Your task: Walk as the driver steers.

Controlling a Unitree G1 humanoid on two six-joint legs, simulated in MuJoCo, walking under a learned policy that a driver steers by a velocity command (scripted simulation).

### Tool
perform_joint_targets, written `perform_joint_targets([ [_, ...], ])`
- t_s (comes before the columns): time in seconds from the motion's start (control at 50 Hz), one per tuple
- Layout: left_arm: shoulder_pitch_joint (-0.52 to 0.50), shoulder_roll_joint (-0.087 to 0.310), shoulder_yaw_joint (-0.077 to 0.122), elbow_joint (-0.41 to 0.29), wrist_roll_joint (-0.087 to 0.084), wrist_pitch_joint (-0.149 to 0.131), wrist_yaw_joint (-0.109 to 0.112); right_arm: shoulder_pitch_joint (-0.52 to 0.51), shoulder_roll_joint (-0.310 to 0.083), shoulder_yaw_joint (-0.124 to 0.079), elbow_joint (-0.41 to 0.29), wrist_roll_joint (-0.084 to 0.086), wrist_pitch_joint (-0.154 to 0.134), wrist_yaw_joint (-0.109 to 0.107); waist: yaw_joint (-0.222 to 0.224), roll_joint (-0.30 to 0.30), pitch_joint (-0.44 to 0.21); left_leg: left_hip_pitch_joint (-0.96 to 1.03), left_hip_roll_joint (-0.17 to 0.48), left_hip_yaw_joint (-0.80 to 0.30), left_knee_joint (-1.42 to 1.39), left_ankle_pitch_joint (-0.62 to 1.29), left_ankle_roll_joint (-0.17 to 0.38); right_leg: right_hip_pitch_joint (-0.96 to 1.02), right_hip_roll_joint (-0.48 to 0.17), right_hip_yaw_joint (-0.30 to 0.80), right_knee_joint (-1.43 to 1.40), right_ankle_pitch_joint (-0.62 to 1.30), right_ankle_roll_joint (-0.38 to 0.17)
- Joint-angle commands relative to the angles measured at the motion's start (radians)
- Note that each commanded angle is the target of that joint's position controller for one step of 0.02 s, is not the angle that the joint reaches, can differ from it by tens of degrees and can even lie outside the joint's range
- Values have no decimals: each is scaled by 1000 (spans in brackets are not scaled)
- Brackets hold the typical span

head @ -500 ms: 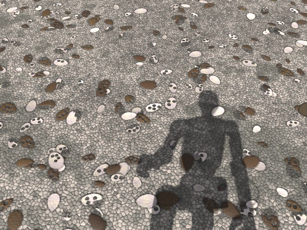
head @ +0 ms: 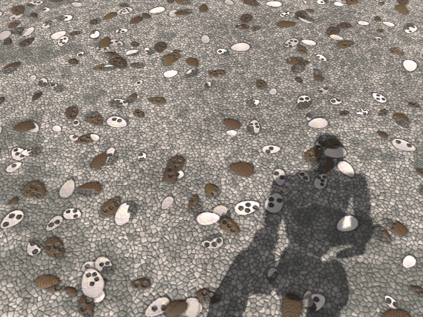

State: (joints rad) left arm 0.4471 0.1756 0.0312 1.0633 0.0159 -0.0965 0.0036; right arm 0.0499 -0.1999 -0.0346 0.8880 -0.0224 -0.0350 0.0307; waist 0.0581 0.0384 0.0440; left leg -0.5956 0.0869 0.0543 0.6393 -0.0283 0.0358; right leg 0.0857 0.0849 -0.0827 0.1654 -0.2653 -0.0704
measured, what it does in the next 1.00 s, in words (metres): walks ahead: left foot, then right foot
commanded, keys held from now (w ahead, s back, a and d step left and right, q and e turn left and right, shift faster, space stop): w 1.00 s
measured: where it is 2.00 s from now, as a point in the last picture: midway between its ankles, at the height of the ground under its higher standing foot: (229, 219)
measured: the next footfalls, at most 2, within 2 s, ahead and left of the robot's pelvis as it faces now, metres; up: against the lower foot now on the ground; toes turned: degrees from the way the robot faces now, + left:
left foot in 0.10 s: +0.23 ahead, +0.11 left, +0.00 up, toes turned +4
right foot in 0.66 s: +0.53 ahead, -0.07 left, +0.00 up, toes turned -5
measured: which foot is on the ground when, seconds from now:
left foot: up 0.00-0.08, down 0.10-0.66, up 0.68-1.00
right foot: down 0.00-0.12, up 0.14-0.64, down 0.66-1.00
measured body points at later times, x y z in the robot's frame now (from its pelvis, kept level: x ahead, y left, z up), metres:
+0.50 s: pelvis +0.27 +0.04 +0.01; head +0.29 +0.05 +0.45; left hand +0.42 +0.27 -0.13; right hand +0.21 -0.20 -0.14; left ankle +0.19 +0.10 -0.74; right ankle +0.43 -0.11 -0.69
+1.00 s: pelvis +0.54 -0.01 +0.01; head +0.56 -0.02 +0.46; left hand +0.49 +0.23 -0.13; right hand +0.66 -0.25 -0.13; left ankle +0.66 +0.15 -0.68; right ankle +0.49 -0.07 -0.74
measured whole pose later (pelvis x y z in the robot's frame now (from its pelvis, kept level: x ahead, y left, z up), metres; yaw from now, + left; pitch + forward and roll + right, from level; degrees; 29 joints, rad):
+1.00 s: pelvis +0.54 -0.01 +0.01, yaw +0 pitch +0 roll -1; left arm 0.42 0.19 0.04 1.05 0.01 -0.09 0.00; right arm 0.14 -0.22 -0.05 0.93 -0.03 -0.03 0.03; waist 0.03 0.04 0.03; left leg -0.63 0.12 0.01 0.87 -0.09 0.02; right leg -0.02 0.09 -0.09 0.20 -0.19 -0.10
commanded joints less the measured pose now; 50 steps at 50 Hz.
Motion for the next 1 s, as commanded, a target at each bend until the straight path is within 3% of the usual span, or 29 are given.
perform_joint_targets([
  [0.02,54,153,28,-13,8,-2,13,-90,-70,-12,-87,1,-22,-3,-19,-108,62,-13,-31,16,-65,-58,35,31,-314,117,27,584,-120],
  [0.06,19,170,33,-16,12,1,17,10,-90,-24,-62,-1,-33,-12,-72,-118,11,143,-82,36,-110,-136,70,39,-312,93,160,823,-96],
  [0.08,1,174,34,-18,9,6,15,150,-104,-34,-15,-5,-41,-20,-134,-100,-58,307,-116,55,-171,-114,92,16,-285,67,322,884,-80],
  [0.1,-5,158,27,-31,3,6,13,328,-148,-53,41,-23,-52,-31,-195,-62,-163,564,-57,-9,-181,-97,128,-128,-241,38,543,735,-61],
  [0.12,50,80,7,-71,-32,5,3,464,-255,-79,56,-46,-56,-40,-199,113,-305,855,229,-398,-223,-207,216,-436,-125,-24,905,280,-18],
  [0.14,95,105,23,-62,-30,5,-1,434,-273,-86,58,-15,-38,-28,-165,199,-366,909,344,-744,-364,-202,297,-631,-1,69,1126,-260,-16],
  [0.16,10,149,36,-75,-11,12,1,311,-224,-75,38,8,-31,-23,-121,69,-211,777,299,-602,-370,-271,267,-706,-81,135,1171,-185,-29],
  [0.18,-63,131,32,-94,-5,7,-5,233,-150,-54,24,12,-36,-20,-106,7,-95,628,258,-474,-408,-249,242,-712,-119,133,1127,-105,-28],
  [0.2,-82,107,30,-95,-4,9,-8,196,-107,-41,27,8,-42,-19,-73,-10,-35,524,204,-376,-448,-203,199,-674,-154,128,1055,-54,-26],
  [0.22,-78,99,30,-96,13,21,-13,195,-83,-32,41,11,-49,-24,-46,14,-10,455,164,-308,-469,-138,171,-629,-175,127,1000,-32,-15],
  [0.24,-56,82,27,-86,21,35,-19,205,-72,-27,53,10,-56,-27,-30,21,-13,424,140,-258,-483,-93,159,-590,-180,121,976,-16,-4],
  [0.28,-70,77,28,-93,23,51,-28,262,-94,-30,77,13,-71,-29,-21,17,-19,425,125,-211,-497,8,169,-601,-182,99,949,15,12],
  [0.34,-194,88,29,-138,21,63,-33,315,-117,-33,94,15,-75,-29,-36,11,20,454,112,-169,-538,19,174,-711,-207,77,857,112,40],
  [0.44,-379,77,17,-203,9,59,-36,397,-110,-24,116,15,-71,-30,-81,15,47,529,84,-109,-539,136,156,-749,-192,35,613,245,60],
  [0.56,-505,86,10,-259,7,46,-32,476,-120,-24,152,1,-64,-44,-113,31,65,704,130,-91,-474,305,160,-739,-149,8,438,214,16],
  [0.62,-417,108,22,-243,6,32,-23,433,-143,-30,153,-5,-61,-52,-55,45,21,733,140,-64,-333,604,134,-575,-90,-17,375,101,-35],
  [0.64,-299,124,33,-206,8,25,-15,418,-150,-32,153,-4,-57,-51,-6,40,-38,724,124,-49,-197,697,121,-439,-55,-31,334,95,-57],
  [0.66,-124,152,48,-147,21,15,-6,400,-143,-29,146,3,-55,-48,66,7,-133,624,83,-15,4,615,100,-204,-69,-11,287,147,-86],
  [0.68,41,245,73,-118,48,8,7,418,-90,-12,107,27,-57,-41,101,-113,-267,354,10,31,326,254,68,94,-311,275,273,65,-157],
  [0.7,51,310,89,-114,41,17,-3,519,-39,-9,106,45,-55,-34,45,-286,-350,60,-175,5,634,-516,46,252,-532,727,146,79,-279],
  [0.72,-50,258,80,-127,3,28,-9,425,-123,-32,102,18,-49,-38,22,-125,-246,-17,-107,-120,689,-449,65,145,-472,677,116,-11,-243],
  [0.74,-148,192,61,-143,-4,26,-12,350,-114,-32,77,14,-54,-32,-8,-92,-107,-36,-64,-112,651,-354,66,-10,-437,525,84,0,-210],
  [0.76,-193,140,47,-146,0,20,-15,319,-95,-30,73,13,-56,-29,-34,-63,-49,-4,-30,-107,590,-292,65,-115,-386,426,43,64,-175],
  [0.8,-195,91,30,-122,-4,9,-7,342,-66,-27,82,-11,-32,-18,-83,-97,-18,84,2,-96,508,-249,43,-230,-313,293,0,165,-127],
  [0.84,-137,109,31,-95,-6,-7,-5,334,-52,-27,78,-15,-15,-7,-93,-94,-22,89,5,-75,478,-229,23,-242,-298,245,-16,260,-134],
  [0.88,-101,138,36,-81,-9,-13,-3,263,-55,-27,53,-16,-4,-2,-91,-88,3,24,22,-57,427,-174,4,-236,-289,209,-45,272,-140],
  [1.0,-2,132,27,-56,-8,-10,-4,22,-54,-15,-28,-3,-3,2,-36,-91,48,-61,21,-7,147,0,-27,-157,-254,135,-62,391,-120],
])
Velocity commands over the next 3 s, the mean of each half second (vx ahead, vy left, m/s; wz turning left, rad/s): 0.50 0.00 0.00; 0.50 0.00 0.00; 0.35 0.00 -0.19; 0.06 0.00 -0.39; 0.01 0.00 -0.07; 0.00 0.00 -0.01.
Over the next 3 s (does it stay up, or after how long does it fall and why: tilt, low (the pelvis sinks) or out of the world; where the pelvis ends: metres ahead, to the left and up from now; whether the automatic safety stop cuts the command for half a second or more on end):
stays up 0.81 0.03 0.01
